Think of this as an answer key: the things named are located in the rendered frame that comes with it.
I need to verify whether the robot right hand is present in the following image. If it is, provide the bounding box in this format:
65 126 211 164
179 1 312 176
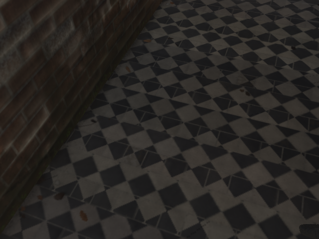
299 224 319 239

